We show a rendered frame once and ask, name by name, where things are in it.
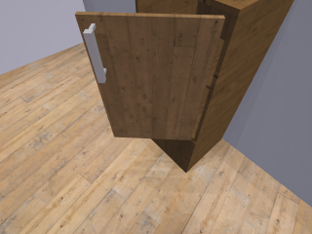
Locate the handle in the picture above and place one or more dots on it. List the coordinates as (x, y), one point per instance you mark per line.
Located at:
(92, 45)

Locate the cupboard door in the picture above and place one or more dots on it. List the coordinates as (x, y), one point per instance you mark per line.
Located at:
(157, 69)

